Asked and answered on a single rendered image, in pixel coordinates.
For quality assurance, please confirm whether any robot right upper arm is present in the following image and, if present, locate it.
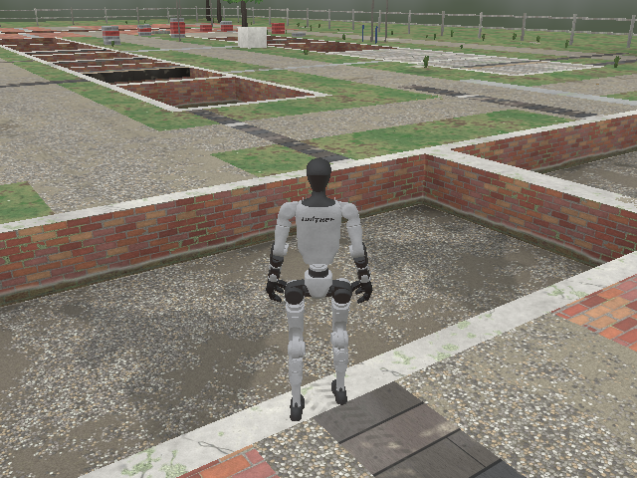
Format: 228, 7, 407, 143
339, 201, 365, 258

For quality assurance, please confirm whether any robot left forearm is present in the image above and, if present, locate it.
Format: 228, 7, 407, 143
268, 242, 284, 282

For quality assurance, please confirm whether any robot right shin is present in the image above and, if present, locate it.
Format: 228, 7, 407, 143
332, 331, 348, 391

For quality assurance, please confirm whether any robot right forearm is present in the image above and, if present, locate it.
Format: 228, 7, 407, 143
353, 242, 371, 283

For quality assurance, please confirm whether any left robot hand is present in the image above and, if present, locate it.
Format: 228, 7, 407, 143
266, 279, 287, 302

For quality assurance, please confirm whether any right robot hand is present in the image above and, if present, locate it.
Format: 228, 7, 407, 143
351, 280, 373, 304

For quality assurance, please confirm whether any robot left upper arm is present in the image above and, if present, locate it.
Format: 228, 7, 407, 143
273, 201, 298, 257

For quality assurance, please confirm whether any humanoid robot torso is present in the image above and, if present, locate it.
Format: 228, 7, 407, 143
295, 198, 342, 299

